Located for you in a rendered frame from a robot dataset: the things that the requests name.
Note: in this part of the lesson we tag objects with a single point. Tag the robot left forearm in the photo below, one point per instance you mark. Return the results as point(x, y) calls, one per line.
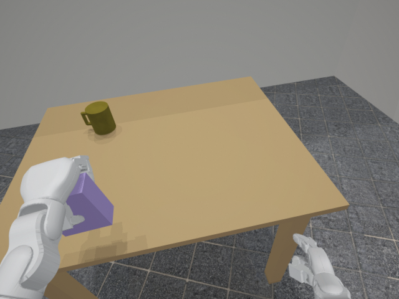
point(33, 258)

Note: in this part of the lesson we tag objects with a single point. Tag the sponge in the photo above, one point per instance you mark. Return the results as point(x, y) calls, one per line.
point(87, 200)

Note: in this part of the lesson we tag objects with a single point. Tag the table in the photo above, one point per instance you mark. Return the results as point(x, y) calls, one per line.
point(183, 165)

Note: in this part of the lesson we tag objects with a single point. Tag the right robot hand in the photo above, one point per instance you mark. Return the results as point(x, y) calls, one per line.
point(304, 269)

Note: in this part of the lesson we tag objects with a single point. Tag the robot right forearm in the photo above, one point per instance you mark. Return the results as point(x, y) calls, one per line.
point(328, 286)

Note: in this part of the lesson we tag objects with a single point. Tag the left robot hand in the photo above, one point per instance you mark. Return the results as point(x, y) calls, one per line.
point(55, 179)

